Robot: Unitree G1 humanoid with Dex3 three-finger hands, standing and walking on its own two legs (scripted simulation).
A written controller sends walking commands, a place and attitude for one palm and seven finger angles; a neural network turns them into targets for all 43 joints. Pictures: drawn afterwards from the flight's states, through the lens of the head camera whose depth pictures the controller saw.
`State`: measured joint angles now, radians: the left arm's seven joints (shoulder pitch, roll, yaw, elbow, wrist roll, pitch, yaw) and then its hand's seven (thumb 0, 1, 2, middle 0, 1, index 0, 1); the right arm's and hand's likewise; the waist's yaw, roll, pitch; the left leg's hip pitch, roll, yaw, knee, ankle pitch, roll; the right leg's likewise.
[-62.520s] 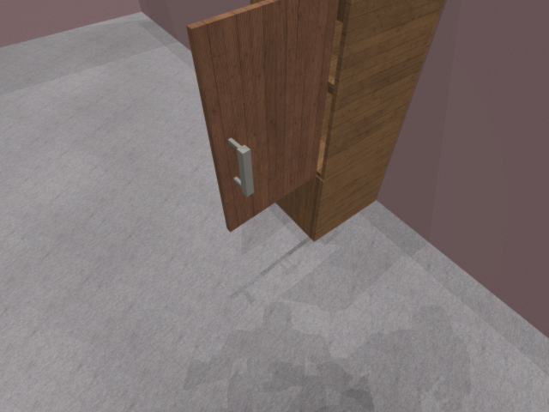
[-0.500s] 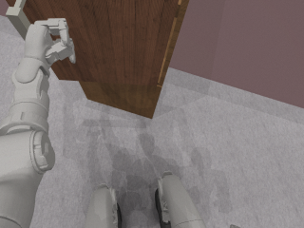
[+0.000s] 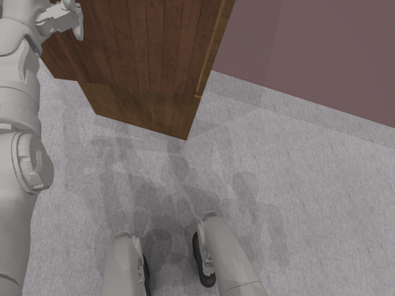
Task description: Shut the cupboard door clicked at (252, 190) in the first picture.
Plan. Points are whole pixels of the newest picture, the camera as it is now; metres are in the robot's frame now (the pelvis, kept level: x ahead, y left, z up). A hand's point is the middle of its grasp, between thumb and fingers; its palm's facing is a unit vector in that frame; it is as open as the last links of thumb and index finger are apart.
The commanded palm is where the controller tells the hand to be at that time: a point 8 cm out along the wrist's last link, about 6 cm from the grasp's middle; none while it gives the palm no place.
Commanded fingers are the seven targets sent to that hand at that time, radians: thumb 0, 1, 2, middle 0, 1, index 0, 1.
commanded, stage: pull the fist back off the door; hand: left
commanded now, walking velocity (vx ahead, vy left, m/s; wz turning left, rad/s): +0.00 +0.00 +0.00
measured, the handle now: out of the picture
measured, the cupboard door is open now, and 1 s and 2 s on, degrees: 11 4 4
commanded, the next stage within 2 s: draw the hand back to the body in 0.98 s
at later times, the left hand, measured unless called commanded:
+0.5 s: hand (93, 12) +0.60 +0.09 +0.08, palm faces +0.11 -0.99 -0.03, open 3.1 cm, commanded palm +0.55 +0.13 +0.08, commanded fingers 0.00 0.90 0.90 -1.30 -1.50 -1.30 -1.50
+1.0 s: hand (93, 60) +0.51 +0.09 +0.08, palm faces +0.09 -1.00 -0.02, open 3.1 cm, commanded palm +0.49 +0.14 +0.08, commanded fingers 0.00 0.90 0.90 -1.30 -1.50 -1.30 -1.50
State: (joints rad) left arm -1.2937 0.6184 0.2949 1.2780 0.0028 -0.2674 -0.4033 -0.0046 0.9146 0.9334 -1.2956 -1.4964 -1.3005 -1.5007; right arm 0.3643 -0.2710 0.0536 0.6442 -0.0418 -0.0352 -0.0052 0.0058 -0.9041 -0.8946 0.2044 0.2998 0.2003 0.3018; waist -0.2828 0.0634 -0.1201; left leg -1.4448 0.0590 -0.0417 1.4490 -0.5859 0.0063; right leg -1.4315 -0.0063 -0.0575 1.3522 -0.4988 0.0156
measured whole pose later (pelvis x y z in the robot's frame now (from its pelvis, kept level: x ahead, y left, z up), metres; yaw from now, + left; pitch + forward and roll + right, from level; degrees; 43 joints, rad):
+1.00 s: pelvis +0.02 -0.01 +0.04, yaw +3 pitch +26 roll -1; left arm -0.83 0.19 0.23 1.10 0.02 -0.57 0.13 0.02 0.90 0.90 -1.30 -1.50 -1.30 -1.50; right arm 0.28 -0.25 -0.02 0.63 -0.08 0.03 0.05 0.01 -0.91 -0.90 0.20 0.30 0.20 0.30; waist -0.16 0.03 -0.15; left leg -1.17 0.03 -0.01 1.27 -0.56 -0.01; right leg -1.18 -0.03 -0.03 1.23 -0.51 0.01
